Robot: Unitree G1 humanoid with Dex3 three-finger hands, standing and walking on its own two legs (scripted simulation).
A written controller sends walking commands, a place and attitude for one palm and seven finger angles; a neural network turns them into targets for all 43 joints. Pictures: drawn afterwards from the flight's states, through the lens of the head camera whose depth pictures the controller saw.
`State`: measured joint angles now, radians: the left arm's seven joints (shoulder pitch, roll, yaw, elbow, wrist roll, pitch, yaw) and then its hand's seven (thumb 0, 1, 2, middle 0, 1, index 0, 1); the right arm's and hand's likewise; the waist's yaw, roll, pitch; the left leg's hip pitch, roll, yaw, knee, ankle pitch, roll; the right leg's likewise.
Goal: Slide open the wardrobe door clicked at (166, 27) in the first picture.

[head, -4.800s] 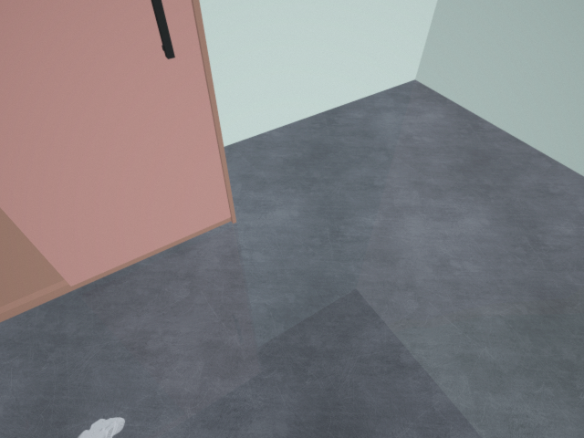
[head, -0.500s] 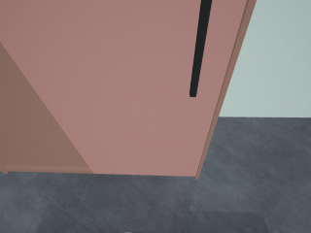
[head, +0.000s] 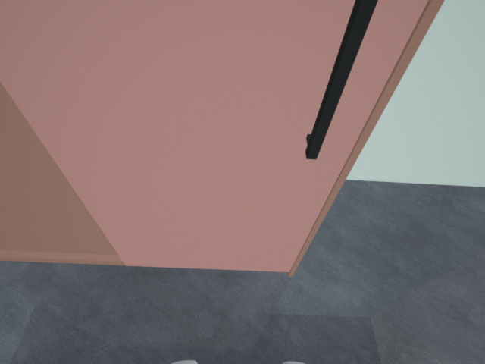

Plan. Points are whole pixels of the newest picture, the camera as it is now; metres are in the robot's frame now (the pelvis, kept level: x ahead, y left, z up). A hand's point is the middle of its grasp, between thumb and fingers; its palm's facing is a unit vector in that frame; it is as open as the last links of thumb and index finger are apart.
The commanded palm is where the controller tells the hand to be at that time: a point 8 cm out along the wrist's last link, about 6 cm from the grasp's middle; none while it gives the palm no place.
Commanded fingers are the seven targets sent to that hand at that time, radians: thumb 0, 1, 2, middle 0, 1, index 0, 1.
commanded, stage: come to a stop and stand still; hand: right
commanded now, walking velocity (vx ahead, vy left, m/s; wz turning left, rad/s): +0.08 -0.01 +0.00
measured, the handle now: (334, 77) +0.51 -0.11 +0.21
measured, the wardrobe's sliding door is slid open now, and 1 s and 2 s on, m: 0.00 0.00 0.00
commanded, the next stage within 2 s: look again from close up in 0.98 s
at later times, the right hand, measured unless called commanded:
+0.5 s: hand out of the picture -0.04 -0.22 -0.17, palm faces +0.03 +0.98 -0.19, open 7.4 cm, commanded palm none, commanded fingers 0.00 -0.90 -0.90 0.20 0.30 0.20 0.30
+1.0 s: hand out of the picture -0.04 -0.23 -0.17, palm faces +0.02 +0.97 -0.23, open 7.4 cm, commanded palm none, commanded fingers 0.00 -0.90 -0.90 0.20 0.30 0.20 0.30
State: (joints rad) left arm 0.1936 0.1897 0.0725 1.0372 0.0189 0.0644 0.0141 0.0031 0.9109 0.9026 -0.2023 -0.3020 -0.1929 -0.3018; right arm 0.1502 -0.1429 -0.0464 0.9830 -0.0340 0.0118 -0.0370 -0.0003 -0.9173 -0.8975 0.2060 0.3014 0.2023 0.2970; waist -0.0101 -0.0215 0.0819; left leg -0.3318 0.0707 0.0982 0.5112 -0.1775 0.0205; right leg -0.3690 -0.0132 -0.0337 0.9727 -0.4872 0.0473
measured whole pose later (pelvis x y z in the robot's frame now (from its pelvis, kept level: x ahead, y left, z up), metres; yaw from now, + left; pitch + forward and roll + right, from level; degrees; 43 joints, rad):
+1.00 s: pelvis -0.04 -0.05 +0.00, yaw +0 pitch -1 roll +0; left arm 0.33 0.16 0.00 1.06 0.02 -0.02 0.02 0.01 0.92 0.90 -0.20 -0.30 -0.19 -0.30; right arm 0.30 -0.14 0.02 1.11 -0.02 -0.02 -0.03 0.00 -0.91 -0.90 0.20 0.30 0.20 0.30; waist 0.00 -0.04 0.01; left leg -0.23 0.06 0.02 0.52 -0.27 -0.03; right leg -0.19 0.02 -0.08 0.50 -0.29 -0.04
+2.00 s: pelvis -0.02 -0.01 +0.00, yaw +0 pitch -1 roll -1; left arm 0.23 0.19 -0.01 1.12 0.03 -0.01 0.02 0.00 0.91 0.90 -0.20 -0.30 -0.19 -0.30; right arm 0.23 -0.20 0.00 1.10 -0.02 -0.01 -0.02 0.00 -0.91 -0.90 0.20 0.30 0.20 0.30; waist -0.01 0.00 0.03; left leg -0.19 0.00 0.04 0.48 -0.28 0.02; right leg -0.15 -0.03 -0.06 0.44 -0.28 0.02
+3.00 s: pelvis -0.01 +0.00 +0.00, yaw +1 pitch -3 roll +0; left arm 0.25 0.19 0.00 0.96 0.03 0.01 0.01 0.00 0.91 0.90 -0.20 -0.30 -0.19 -0.30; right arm 0.26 -0.20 0.01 0.94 -0.02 0.00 -0.04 0.00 -0.91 -0.90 0.20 0.30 0.20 0.30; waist 0.00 -0.03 0.00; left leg -0.20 0.00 0.06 0.53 -0.29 0.03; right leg -0.24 -0.01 -0.05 0.51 -0.22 -0.01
